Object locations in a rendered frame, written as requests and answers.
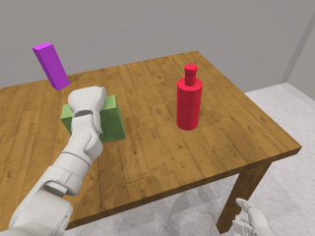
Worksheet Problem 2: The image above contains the robot left hand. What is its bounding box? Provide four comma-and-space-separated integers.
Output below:
68, 86, 107, 135

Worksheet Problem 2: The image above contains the robot right hand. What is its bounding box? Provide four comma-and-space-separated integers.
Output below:
232, 198, 270, 236

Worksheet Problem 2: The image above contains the table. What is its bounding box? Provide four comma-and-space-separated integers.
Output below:
0, 50, 302, 234

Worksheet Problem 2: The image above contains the left robot forearm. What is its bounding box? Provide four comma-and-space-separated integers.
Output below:
8, 107, 103, 229

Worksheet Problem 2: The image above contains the left robot upper arm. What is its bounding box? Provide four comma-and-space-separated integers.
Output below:
0, 189, 74, 236

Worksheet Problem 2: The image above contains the sponge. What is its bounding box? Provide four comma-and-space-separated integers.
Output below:
60, 94, 126, 144

